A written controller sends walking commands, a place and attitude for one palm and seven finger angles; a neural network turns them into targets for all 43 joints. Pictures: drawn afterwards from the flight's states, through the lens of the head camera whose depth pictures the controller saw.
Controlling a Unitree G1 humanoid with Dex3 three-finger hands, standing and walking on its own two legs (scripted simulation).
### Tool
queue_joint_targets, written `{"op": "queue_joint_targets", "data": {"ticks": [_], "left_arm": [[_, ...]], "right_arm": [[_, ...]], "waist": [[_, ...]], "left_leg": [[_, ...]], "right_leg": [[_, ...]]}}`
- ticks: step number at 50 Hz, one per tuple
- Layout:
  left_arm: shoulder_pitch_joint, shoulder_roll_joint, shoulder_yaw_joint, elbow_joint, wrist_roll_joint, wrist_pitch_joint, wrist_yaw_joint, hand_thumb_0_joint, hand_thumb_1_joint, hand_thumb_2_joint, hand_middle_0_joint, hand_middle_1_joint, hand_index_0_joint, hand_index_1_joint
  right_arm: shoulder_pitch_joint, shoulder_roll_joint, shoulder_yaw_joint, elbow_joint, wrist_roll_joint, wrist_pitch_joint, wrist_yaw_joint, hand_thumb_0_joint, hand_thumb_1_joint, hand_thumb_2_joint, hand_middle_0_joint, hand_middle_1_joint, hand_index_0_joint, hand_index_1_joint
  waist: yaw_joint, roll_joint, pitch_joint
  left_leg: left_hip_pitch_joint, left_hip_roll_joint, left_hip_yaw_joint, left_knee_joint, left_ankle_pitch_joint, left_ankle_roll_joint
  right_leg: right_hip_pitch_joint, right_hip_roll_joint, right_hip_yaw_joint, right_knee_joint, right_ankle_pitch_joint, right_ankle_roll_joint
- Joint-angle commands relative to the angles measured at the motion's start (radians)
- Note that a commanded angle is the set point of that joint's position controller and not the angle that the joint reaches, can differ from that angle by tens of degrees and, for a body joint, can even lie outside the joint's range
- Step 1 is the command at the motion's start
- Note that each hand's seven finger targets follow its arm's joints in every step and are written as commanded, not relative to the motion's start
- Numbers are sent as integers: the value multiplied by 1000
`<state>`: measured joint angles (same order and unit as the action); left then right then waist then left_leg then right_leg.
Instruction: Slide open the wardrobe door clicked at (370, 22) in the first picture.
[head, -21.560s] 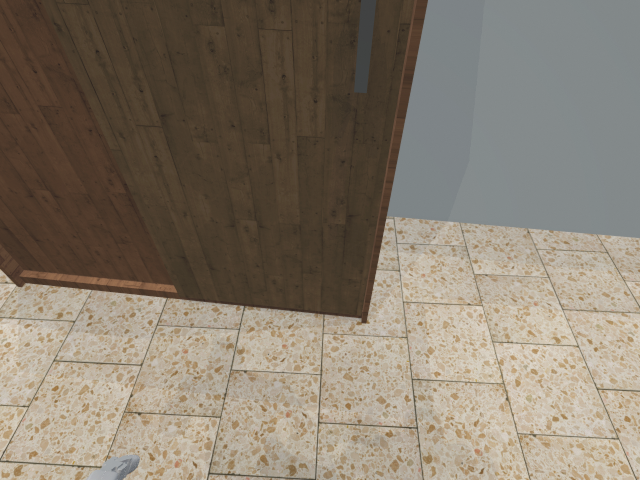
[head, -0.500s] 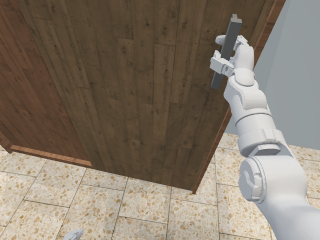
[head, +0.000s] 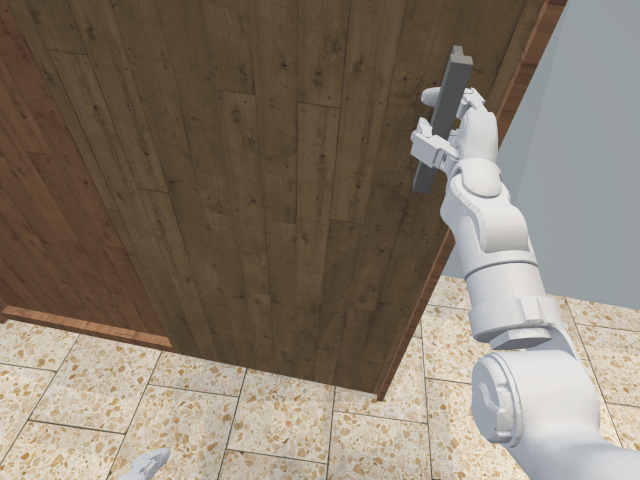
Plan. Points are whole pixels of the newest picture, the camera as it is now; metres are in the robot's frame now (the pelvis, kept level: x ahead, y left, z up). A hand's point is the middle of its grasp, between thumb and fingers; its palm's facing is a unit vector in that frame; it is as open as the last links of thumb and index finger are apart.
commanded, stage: tug the door sideways, standing still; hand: right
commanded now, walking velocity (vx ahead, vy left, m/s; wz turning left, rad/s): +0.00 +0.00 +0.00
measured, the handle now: (438, 123) +0.51 -0.09 +0.22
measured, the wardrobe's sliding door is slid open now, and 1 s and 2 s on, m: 0.00 0.00 0.01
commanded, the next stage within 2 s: step sideways, sliding the door along in 0.98 s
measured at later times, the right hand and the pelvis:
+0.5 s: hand (419, 139) +0.46 -0.06 +0.23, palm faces +0.16 +0.99 -0.03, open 5.8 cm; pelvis +0.00 +0.00 +0.00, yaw -3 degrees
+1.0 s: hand (417, 140) +0.46 -0.06 +0.22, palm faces +0.17 +0.98 -0.06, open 6.0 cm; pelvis -0.02 +0.00 -0.01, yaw -3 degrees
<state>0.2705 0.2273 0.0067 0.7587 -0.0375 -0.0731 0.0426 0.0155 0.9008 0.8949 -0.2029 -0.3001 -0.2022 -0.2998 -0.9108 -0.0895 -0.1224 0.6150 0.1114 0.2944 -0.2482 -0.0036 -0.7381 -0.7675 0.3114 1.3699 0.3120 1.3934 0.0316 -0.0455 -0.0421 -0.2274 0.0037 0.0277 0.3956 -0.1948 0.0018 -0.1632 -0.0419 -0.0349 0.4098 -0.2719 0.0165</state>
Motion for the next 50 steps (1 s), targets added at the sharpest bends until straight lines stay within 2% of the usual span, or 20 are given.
{"op": "queue_joint_targets", "data": {"ticks": [1,3,4,5,6,9,12,13,17,21,22,23,30,33,37,38,41,42,46,50], "left_arm": [[-104,111,33,-149,-2,-36,3,0,900,900,-200,-300,-200,-300],[-120,116,33,-157,-2,-23,6,0,900,900,-200,-300,-200,-300],[-117,123,32,-154,3,-17,10,0,900,900,-200,-300,-200,-300],[-118,121,30,-150,5,-8,14,0,900,900,-200,-300,-200,-300],[-114,117,28,-142,4,-2,17,0,900,900,-200,-300,-200,-300],[-104,111,27,-121,9,7,18,0,900,900,-200,-300,-200,-300],[-102,108,30,-122,14,8,13,0,900,900,-200,-300,-200,-300],[-99,103,31,-119,14,5,11,0,900,900,-200,-300,-200,-300],[-91,104,34,-112,15,1,5,0,900,900,-200,-300,-200,-300],[-81,93,31,-100,13,-12,0,0,900,900,-200,-300,-200,-300],[-83,97,31,-102,13,-14,0,0,900,900,-200,-300,-200,-300],[-82,95,31,-98,12,-20,0,0,900,900,-200,-300,-200,-300],[-44,90,32,-60,16,-60,-8,0,900,900,-200,-300,-200,-300],[-29,94,32,-44,16,-75,-10,0,900,900,-200,-300,-200,-300],[-4,104,33,-25,22,-94,-10,0,900,900,-200,-300,-200,-300],[-10,99,31,-28,20,-99,-12,0,900,900,-200,-300,-200,-300],[-4,98,30,-21,21,-112,-15,0,900,900,-200,-300,-200,-300],[4,106,32,-18,23,-113,-13,0,900,900,-200,-300,-200,-300],[1,102,31,-20,24,-127,-15,0,900,900,-200,-300,-200,-300],[-1,103,30,-21,24,-132,-15,0,900,900,-200,-300,-200,-300]], "right_arm": [[-413,-2,46,-337,15,-14,36,0,-900,-900,450,1400,450,1400],[-372,-30,21,-362,17,9,36,0,-900,-900,450,1400,450,1400],[-397,-89,-18,-365,12,18,36,0,-900,-900,450,1400,450,1400],[-435,-98,-23,-359,7,28,35,0,-900,-900,450,1400,450,1400],[-477,-72,-6,-334,4,42,31,0,-900,-900,450,1400,450,1400],[-564,-31,18,-275,-7,62,5,0,-900,-900,450,1400,450,1400],[-592,11,46,-265,-16,56,-15,0,-900,-900,450,1400,450,1400],[-621,32,61,-264,-14,46,-20,0,-900,-900,450,1400,450,1400],[-635,89,110,-191,-13,19,-18,0,-900,-900,450,1400,450,1400],[-730,146,161,-162,-12,-15,-17,0,-900,-900,450,1400,450,1400],[-720,147,168,-147,-10,-23,-16,0,-900,-900,450,1400,450,1400],[-758,155,177,-153,-8,-33,-18,0,-900,-900,450,1400,450,1400],[-851,235,233,-73,6,-78,-33,0,-900,-900,450,1400,450,1400],[-863,226,227,-39,10,-96,-39,0,-900,-900,450,1400,450,1400],[-859,216,213,4,15,-118,-39,0,-900,-900,450,1400,450,1400],[-879,221,220,-5,15,-124,-38,0,-900,-900,450,1400,450,1400],[-881,225,222,23,14,-135,-38,0,-900,-900,450,1400,450,1400],[-861,211,208,40,13,-139,-39,0,-900,-900,450,1400,450,1400],[-897,223,217,20,22,-153,-34,0,-900,-900,450,1400,450,1400],[-892,219,213,34,25,-159,-30,0,-900,-900,450,1400,450,1400]], "waist": [[-22,114,-376],[-33,136,-370],[-34,136,-382],[-24,136,-374],[-2,150,-343],[26,113,-301],[23,73,-344],[36,87,-357],[45,123,-350],[67,83,-352],[58,75,-349],[70,69,-358],[98,65,-359],[96,42,-354],[95,75,-344],[100,47,-342],[102,48,-325],[92,57,-318],[108,64,-339],[107,75,-324]], "left_leg": [[235,-35,30,20,509,19],[259,-30,31,23,551,19],[268,-28,27,25,570,19],[263,-27,25,26,582,18],[241,-28,27,26,586,15],[182,-26,28,29,543,12],[172,-26,28,44,538,15],[165,-26,30,49,544,13],[142,-28,34,56,497,11],[99,-31,34,55,433,13],[100,-31,35,55,406,14],[86,-32,35,53,392,14],[19,-44,44,57,298,15],[1,-45,45,56,258,16],[-1,-47,50,57,234,16],[-10,-47,48,58,233,17],[-25,-48,48,59,211,17],[-20,-47,49,57,202,17],[-23,-47,45,60,223,15],[-22,-46,45,61,220,14]], "right_leg": [[106,43,-12,12,513,-27],[100,41,-15,8,538,-28],[98,45,-16,9,544,-28],[96,47,-17,12,544,-31],[91,47,-15,18,540,-33],[92,44,-6,34,531,-29],[116,48,0,49,566,-25],[121,48,3,57,573,-26],[117,45,17,59,544,-25],[118,47,24,64,481,-21],[115,46,30,59,471,-20],[122,44,32,61,455,-19],[115,42,56,62,383,-8],[104,41,61,59,347,0],[82,41,66,53,318,2],[83,42,62,54,314,2],[70,44,64,54,288,4],[64,43,65,50,280,4],[71,46,59,60,289,-2],[57,49,56,60,274,-5]]}}
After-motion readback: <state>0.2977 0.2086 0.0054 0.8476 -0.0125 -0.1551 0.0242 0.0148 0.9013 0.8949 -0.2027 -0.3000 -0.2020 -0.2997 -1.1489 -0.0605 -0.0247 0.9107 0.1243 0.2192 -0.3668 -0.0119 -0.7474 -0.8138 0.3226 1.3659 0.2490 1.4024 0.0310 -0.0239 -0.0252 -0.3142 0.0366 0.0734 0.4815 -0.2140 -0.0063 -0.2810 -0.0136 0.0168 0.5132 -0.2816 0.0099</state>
